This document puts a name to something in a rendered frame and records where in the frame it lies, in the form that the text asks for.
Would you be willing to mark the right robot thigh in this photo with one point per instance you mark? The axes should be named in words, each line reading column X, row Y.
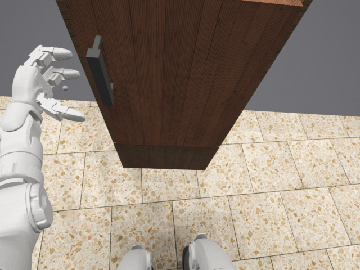
column 206, row 254

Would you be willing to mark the right robot shin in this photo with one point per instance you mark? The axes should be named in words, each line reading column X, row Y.
column 199, row 236

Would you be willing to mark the cupboard door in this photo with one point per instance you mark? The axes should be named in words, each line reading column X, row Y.
column 181, row 69

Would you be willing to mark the robot left upper arm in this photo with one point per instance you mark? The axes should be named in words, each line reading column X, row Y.
column 25, row 211

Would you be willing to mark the left robot hand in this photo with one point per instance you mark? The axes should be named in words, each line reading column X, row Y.
column 29, row 83

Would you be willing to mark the robot left forearm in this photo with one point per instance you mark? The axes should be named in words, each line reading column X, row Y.
column 21, row 151

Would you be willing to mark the handle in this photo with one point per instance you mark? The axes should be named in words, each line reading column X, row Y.
column 98, row 69

